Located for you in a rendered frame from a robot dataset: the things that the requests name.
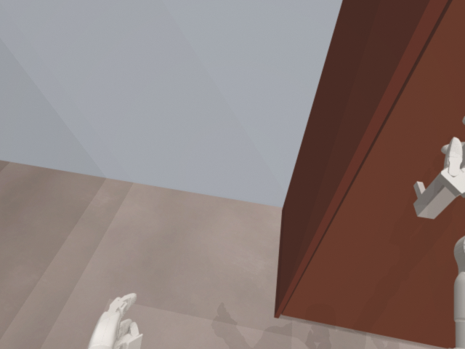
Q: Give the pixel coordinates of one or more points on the robot right hand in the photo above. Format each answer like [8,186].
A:
[453,178]

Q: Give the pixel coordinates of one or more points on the handle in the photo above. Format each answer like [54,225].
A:
[435,198]

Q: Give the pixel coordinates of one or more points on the wardrobe door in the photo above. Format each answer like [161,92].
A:
[379,268]

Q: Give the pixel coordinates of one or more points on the robot left hand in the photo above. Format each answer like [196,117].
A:
[110,331]

